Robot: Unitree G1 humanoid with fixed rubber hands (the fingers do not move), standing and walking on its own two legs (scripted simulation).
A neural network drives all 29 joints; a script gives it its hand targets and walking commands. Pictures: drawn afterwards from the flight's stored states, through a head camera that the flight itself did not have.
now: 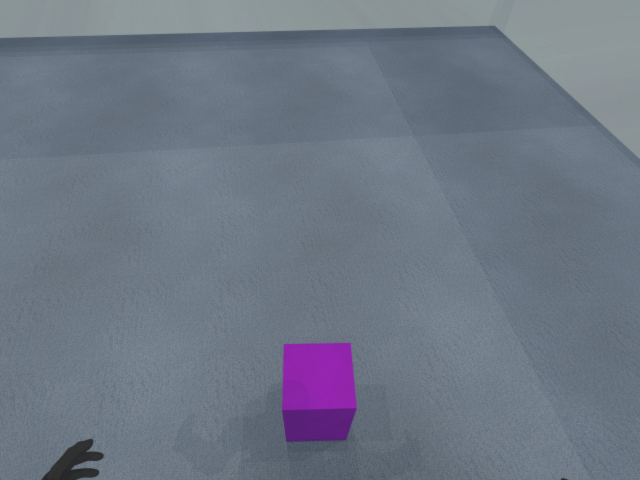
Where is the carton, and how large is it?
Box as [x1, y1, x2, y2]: [282, 343, 356, 441]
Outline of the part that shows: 350,343 284,344 282,412 286,441 345,439 356,408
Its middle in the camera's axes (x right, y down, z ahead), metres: +0.00 +0.44 +1.06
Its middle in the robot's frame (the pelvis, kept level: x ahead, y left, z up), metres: +0.43 -0.01 -0.62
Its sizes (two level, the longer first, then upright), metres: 0.175 0.164 0.299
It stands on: the floor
